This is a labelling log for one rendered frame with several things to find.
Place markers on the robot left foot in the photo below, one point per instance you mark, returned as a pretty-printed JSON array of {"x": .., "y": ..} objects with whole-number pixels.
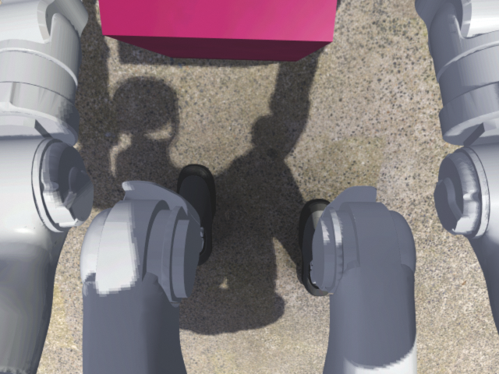
[{"x": 196, "y": 185}]

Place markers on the left robot upper arm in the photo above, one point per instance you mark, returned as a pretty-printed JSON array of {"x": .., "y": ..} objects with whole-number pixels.
[{"x": 44, "y": 191}]

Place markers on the carton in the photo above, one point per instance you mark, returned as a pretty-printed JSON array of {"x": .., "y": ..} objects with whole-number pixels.
[{"x": 262, "y": 30}]

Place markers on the robot left thigh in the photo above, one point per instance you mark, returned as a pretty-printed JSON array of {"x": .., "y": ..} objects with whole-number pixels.
[{"x": 146, "y": 259}]

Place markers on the right robot upper arm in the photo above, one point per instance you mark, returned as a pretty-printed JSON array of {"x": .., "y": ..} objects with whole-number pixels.
[{"x": 467, "y": 202}]

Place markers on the robot left forearm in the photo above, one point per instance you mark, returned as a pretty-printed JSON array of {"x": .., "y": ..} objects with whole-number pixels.
[{"x": 40, "y": 57}]

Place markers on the robot right forearm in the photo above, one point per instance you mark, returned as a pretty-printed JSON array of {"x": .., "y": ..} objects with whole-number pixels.
[{"x": 463, "y": 40}]

